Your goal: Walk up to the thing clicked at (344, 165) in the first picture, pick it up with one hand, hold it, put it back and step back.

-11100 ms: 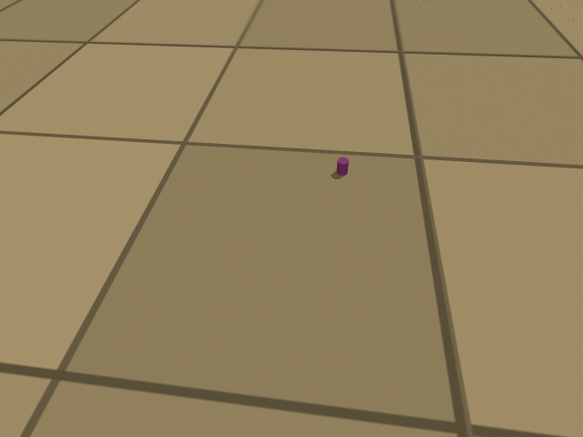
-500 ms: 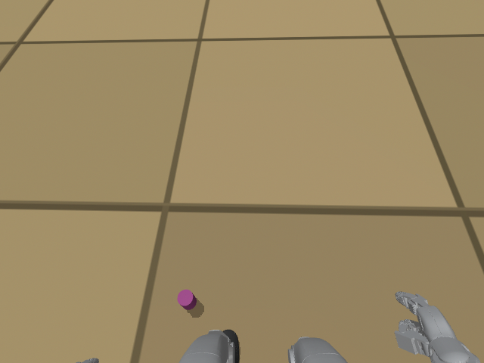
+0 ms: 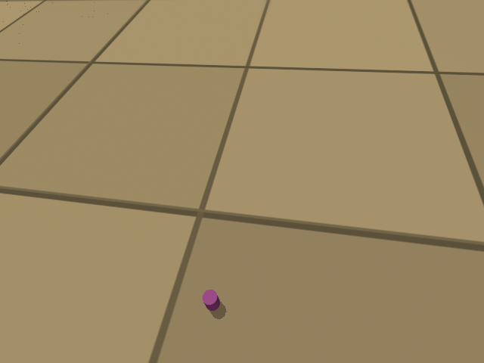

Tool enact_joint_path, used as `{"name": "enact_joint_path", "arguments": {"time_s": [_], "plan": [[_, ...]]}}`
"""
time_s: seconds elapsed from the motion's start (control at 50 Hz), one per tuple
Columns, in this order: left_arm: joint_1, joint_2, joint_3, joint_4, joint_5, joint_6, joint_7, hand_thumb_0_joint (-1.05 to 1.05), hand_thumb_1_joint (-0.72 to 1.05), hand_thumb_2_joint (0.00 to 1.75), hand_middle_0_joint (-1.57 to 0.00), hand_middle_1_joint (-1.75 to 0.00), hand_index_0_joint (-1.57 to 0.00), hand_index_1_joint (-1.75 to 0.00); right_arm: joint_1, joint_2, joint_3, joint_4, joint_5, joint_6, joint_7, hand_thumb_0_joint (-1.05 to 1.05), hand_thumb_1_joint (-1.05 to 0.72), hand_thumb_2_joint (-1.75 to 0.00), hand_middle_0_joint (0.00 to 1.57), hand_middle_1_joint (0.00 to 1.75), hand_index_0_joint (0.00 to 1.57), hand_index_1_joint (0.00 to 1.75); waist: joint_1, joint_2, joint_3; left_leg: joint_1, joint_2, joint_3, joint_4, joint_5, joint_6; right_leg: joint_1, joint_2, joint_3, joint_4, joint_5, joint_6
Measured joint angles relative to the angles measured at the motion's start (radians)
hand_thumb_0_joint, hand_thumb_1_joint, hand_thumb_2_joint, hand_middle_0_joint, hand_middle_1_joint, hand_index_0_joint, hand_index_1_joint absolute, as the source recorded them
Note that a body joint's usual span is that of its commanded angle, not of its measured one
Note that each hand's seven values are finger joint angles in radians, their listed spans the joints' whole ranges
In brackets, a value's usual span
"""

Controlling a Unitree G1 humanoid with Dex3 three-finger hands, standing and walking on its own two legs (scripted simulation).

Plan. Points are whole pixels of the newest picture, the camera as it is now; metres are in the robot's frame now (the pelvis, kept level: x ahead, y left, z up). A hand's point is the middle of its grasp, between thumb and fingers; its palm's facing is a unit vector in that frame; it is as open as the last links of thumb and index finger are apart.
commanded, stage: walk up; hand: left
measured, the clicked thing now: (211, 300) +0.45 +0.22 -0.72
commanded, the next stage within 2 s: stand in 1.72 s
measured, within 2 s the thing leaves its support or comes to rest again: neither
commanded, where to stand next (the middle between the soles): +0.05 +0.02 m, yaw -6 degrees
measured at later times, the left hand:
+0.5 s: hand out of the picture +0.10 +0.27 -0.12, palm faces -0.06 -0.91 -0.42, open 7.4 cm
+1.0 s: hand out of the picture +0.14 +0.27 -0.14, palm faces -0.10 -0.94 -0.34, open 7.4 cm
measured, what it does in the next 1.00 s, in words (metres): steps on the spot: right foot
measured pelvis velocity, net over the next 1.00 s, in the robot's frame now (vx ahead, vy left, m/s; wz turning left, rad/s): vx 0.04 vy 0.03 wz -0.09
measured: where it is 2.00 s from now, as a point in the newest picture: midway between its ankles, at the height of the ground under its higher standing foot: outside the picture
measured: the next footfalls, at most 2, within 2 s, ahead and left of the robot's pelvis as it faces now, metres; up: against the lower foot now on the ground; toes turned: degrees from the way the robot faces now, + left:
right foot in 0.30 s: +0.09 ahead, -0.12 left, +0.00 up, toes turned -4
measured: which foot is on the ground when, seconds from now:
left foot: down 0.00-1.00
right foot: down 0.00-0.04, up 0.06-0.28, down 0.30-1.00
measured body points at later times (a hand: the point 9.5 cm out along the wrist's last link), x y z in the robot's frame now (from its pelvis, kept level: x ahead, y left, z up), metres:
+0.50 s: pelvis +0.03 +0.00 +0.01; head +0.05 -0.02 +0.46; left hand +0.10 +0.31 -0.10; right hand +0.10 -0.30 -0.13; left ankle +0.03 +0.14 -0.70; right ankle +0.05 -0.12 -0.72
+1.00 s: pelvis +0.04 +0.03 +0.02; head +0.06 +0.03 +0.47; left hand +0.15 +0.32 -0.12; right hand +0.12 -0.28 -0.11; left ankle +0.06 +0.15 -0.72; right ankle +0.05 -0.12 -0.72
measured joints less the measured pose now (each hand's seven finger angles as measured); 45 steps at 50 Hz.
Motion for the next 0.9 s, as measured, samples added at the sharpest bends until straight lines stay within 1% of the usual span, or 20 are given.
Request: {"name": "enact_joint_path", "arguments": {"time_s": [0.02, 0.04, 0.08, 0.12, 0.16, 0.2, 0.26, 0.28, 0.32, 0.34, 0.36, 0.4, 0.44, 0.52, 0.56, 0.58, 0.6, 0.64, 0.74, 0.9], "plan": [[0.0, 0.009, 0.0, 0.015, -0.005, 0.01, -0.001, 0.0, 0.9, 0.9, -0.21, -0.3, -0.2, -0.3, -0.014, 0.015, 0.001, 0.004, -0.001, -0.011, -0.001, 0.01, -0.91, -0.9, 0.2, 0.3, 0.2, 0.3, 0.005, -0.033, 0.004, 0.019, -0.013, 0.017, -0.023, 0.065, 0.002, -0.001, -0.012, 0.019, 0.019, -0.007, 0.007], [0.005, 0.015, -0.002, 0.033, -0.011, 0.02, 0.0, 0.0, 0.9, 0.9, -0.21, -0.3, -0.2, -0.3, -0.022, 0.03, 0.004, 0.001, -0.005, -0.02, -0.002, 0.01, -0.91, -0.9, 0.2, 0.3, 0.2, 0.3, 0.008, -0.064, -0.003, 0.032, -0.026, 0.035, -0.034, 0.075, 0.003, -0.004, -0.024, 0.039, 0.032, -0.012, 0.006], [0.016, 0.013, -0.008, 0.073, -0.017, 0.038, -0.005, 0.0, 0.9, 0.9, -0.21, -0.3, -0.2, -0.3, -0.015, 0.043, 0.013, -0.017, -0.007, -0.038, 0.003, 0.01, -0.91, -0.9, 0.2, 0.3, 0.2, 0.3, -0.01, -0.077, -0.048, 0.025, -0.02, 0.034, -0.027, 0.056, 0.019, -0.03, 0.009, 0.075, 0.105, -0.123, 0.001], [0.019, 0.012, -0.015, 0.097, -0.018, 0.04, -0.012, 0.0, 0.9, 0.9, -0.21, -0.3, -0.2, -0.3, -0.008, 0.051, 0.018, -0.029, -0.009, -0.048, 0.005, 0.01, -0.91, -0.9, 0.2, 0.3, 0.21, 0.3, -0.03, -0.074, -0.073, 0.028, -0.004, 0.015, -0.037, 0.051, 0.037, -0.049, 0.05, 0.096, 0.2, -0.167, -0.006], [0.025, 0.015, -0.018, 0.102, -0.022, 0.025, -0.017, 0.0, 0.9, 0.9, -0.21, -0.3, -0.2, -0.3, -0.011, 0.058, 0.026, -0.036, -0.012, -0.056, 0.003, 0.01, -0.9, -0.9, 0.2, 0.3, 0.21, 0.3, -0.03, -0.084, -0.081, 0.042, 0.002, 0.017, -0.072, 0.071, 0.028, -0.057, 0.061, 0.118, 0.209, -0.152, -0.011], [0.023, 0.014, -0.021, 0.107, -0.024, 0.011, -0.023, 0.0, 0.9, 0.9, -0.21, -0.3, -0.2, -0.3, -0.019, 0.056, 0.028, -0.047, -0.011, -0.069, 0.006, 0.01, -0.9, -0.9, 0.21, 0.3, 0.21, 0.3, -0.028, -0.091, -0.074, 0.048, 0.002, 0.025, -0.094, 0.083, 0.017, -0.06, 0.056, 0.128, 0.181, -0.137, -0.008], [0.013, 0.005, -0.028, 0.118, -0.022, -0.004, -0.025, 0.0, 0.9, 0.9, -0.21, -0.3, -0.2, -0.3, -0.035, 0.038, 0.023, -0.066, -0.01, -0.071, 0.009, 0.01, -0.9, -0.9, 0.21, 0.3, 0.21, 0.3, -0.033, -0.073, -0.043, 0.048, 0.009, 0.03, -0.085, 0.074, 0.011, -0.034, 0.054, 0.111, 0.069, -0.134, -0.001], [0.012, 0.002, -0.03, 0.119, -0.021, -0.012, -0.023, 0.0, 0.9, 0.9, -0.21, -0.3, -0.2, -0.3, -0.04, 0.03, 0.022, -0.071, -0.008, -0.068, 0.009, 0.01, -0.9, -0.9, 0.21, 0.3, 0.21, 0.3, -0.033, -0.062, -0.034, 0.042, 0.013, 0.034, -0.067, 0.062, 0.008, -0.016, 0.057, 0.103, 0.009, -0.106, 0.0], [0.004, -0.01, -0.033, 0.127, -0.018, -0.029, -0.014, 0.0, 0.9, 0.9, -0.21, -0.3, -0.2, -0.3, -0.052, 0.01, 0.017, -0.074, 0.004, -0.056, 0.004, 0.01, -0.9, -0.9, 0.21, 0.3, 0.21, 0.3, -0.033, -0.022, -0.01, 0.026, 0.035, 0.03, -0.002, 0.022, -0.001, 0.019, 0.079, 0.088, -0.08, 0.064, 0.0], [-0.002, -0.019, -0.035, 0.132, -0.014, -0.035, -0.008, 0.0, 0.9, 0.9, -0.21, -0.3, -0.2, -0.3, -0.058, 0.003, 0.014, -0.069, 0.012, -0.048, -0.001, 0.01, -0.9, -0.9, 0.21, 0.3, 0.21, 0.3, -0.036, 0.007, 0.0, 0.011, 0.051, 0.017, 0.042, 0.008, 0.009, 0.029, 0.094, 0.074, -0.084, 0.073, -0.001], [-0.005, -0.025, -0.038, 0.133, -0.012, -0.039, -0.005, 0.0, 0.9, 0.9, -0.21, -0.3, -0.2, -0.3, -0.061, 0.002, 0.013, -0.063, 0.019, -0.038, -0.007, 0.01, -0.9, -0.9, 0.2, 0.3, 0.21, 0.3, -0.035, 0.021, 0.001, -0.01, 0.049, 0.009, 0.085, -0.021, 0.019, 0.031, 0.099, 0.068, -0.082, 0.061, -0.002], [-0.009, -0.026, -0.045, 0.129, -0.008, -0.04, -0.004, 0.0, 0.9, 0.9, -0.21, -0.3, -0.2, -0.3, -0.064, 0.008, 0.015, -0.05, 0.02, -0.025, -0.012, 0.01, -0.91, -0.9, 0.2, 0.3, 0.2, 0.3, -0.022, 0.016, -0.004, -0.048, 0.019, 0.016, 0.163, -0.115, 0.032, 0.028, 0.083, 0.081, -0.074, 0.041, -0.008], [-0.013, -0.029, -0.05, 0.125, -0.008, -0.042, -0.002, 0.0, 0.9, 0.9, -0.21, -0.3, -0.2, -0.3, -0.069, 0.011, 0.019, -0.041, 0.02, -0.023, -0.01, 0.01, -0.91, -0.9, 0.2, 0.3, 0.2, 0.3, -0.016, 0.016, -0.004, -0.072, 0.005, 0.026, 0.186, -0.153, 0.04, 0.037, 0.07, 0.089, -0.087, 0.04, -0.006], [-0.03, -0.025, -0.06, 0.12, -0.013, -0.047, 0.005, 0.0, 0.9, 0.9, -0.21, -0.3, -0.2, -0.3, -0.086, 0.017, 0.023, -0.026, 0.019, -0.028, -0.006, 0.01, -0.91, -0.9, 0.2, 0.3, 0.2, 0.3, -0.012, 0.022, 0.001, -0.087, 0.018, 0.032, 0.106, -0.076, 0.039, 0.041, 0.06, 0.098, -0.095, 0.042, 0.008], [-0.043, -0.018, -0.063, 0.121, -0.021, -0.038, 0.006, 0.0, 0.9, 0.9, -0.21, -0.3, -0.21, -0.3, -0.095, 0.022, 0.023, -0.017, 0.017, -0.036, -0.005, 0.01, -0.91, -0.9, 0.2, 0.3, 0.2, 0.3, -0.014, 0.018, 0.004, -0.062, 0.025, 0.035, -0.001, 0.035, 0.034, 0.033, 0.056, 0.103, -0.067, 0.026, 0.017], [-0.054, -0.014, -0.063, 0.126, -0.027, -0.031, 0.007, 0.0, 0.9, 0.9, -0.21, -0.3, -0.2, -0.3, -0.1, 0.027, 0.021, -0.009, 0.015, -0.04, -0.006, 0.01, -0.91, -0.9, 0.2, 0.3, 0.2, 0.3, -0.018, 0.011, 0.008, -0.05, 0.021, 0.039, -0.035, 0.131, 0.02, 0.03, 0.05, 0.106, -0.048, 0.015, 0.024], [-0.066, -0.009, -0.062, 0.134, -0.033, -0.022, 0.008, 0.0, 0.9, 0.9, -0.21, -0.3, -0.2, -0.3, -0.106, 0.037, 0.02, 0.002, 0.013, -0.042, -0.008, 0.01, -0.91, -0.9, 0.2, 0.3, 0.2, 0.3, -0.018, -0.007, 0.011, -0.04, 0.011, 0.05, -0.042, 0.151, 0.01, 0.03, 0.038, 0.117, -0.033, 0.006, 0.031], [-0.082, -0.008, -0.061, 0.149, -0.045, -0.007, 0.009, 0.0, 0.9, 0.9, -0.21, -0.3, -0.2, -0.3, -0.109, 0.051, 0.025, 0.022, 0.012, -0.042, -0.006, 0.01, -0.91, -0.9, 0.2, 0.3, 0.2, 0.3, -0.014, -0.026, -0.005, -0.031, 0.007, 0.065, -0.048, 0.138, 0.005, 0.035, 0.034, 0.132, -0.043, 0.008, 0.031], [-0.112, -0.004, -0.067, 0.191, -0.042, -0.006, 0.0, 0.0, 0.9, 0.9, -0.21, -0.3, -0.2, -0.3, -0.128, 0.073, 0.042, 0.066, 0.014, -0.04, 0.003, 0.01, -0.91, -0.9, 0.2, 0.3, 0.21, 0.3, -0.02, -0.045, -0.034, -0.017, 0.023, 0.071, -0.063, 0.128, 0.007, 0.068, 0.05, 0.136, -0.11, 0.039, 0.04], [-0.156, -0.014, -0.08, 0.256, -0.042, -0.008, -0.003, 0.0, 0.9, 0.9, -0.21, -0.3, -0.2, -0.3, -0.181, 0.07, 0.043, 0.107, 0.02, -0.054, 0.002, 0.01, -0.9, -0.9, 0.2, 0.3, 0.21, 0.3, -0.026, -0.056, -0.021, 0.018, 0.024, 0.082, -0.139, 0.165, 0.009, 0.102, 0.051, 0.145, -0.194, 0.084, 0.049]]}}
